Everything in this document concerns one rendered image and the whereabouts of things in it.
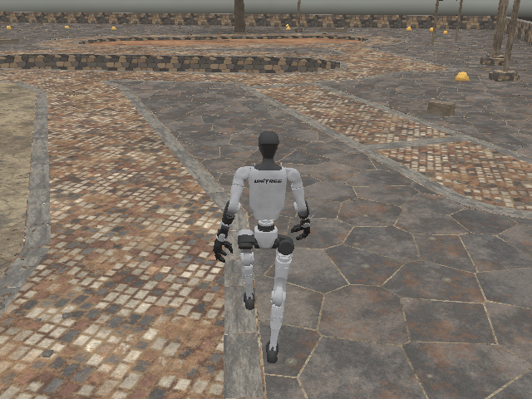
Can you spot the robot right hand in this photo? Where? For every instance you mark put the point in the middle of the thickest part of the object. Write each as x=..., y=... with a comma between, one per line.
x=299, y=227

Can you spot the humanoid robot head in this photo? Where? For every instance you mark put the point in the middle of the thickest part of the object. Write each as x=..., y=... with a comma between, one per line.
x=268, y=144

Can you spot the robot left hand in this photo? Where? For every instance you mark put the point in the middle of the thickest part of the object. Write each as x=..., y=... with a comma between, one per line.
x=218, y=249

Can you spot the robot right forearm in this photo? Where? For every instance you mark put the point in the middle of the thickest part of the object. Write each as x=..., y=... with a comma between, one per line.
x=304, y=217

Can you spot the robot left upper arm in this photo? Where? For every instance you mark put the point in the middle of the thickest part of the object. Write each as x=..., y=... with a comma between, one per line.
x=241, y=175

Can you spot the left robot foot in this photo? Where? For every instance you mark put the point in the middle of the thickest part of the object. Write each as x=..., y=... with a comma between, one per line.
x=249, y=304

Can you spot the robot right upper arm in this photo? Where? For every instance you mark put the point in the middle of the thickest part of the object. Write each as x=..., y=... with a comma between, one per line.
x=297, y=189

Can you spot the robot left forearm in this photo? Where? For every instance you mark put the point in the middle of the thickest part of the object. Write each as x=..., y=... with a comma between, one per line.
x=225, y=224

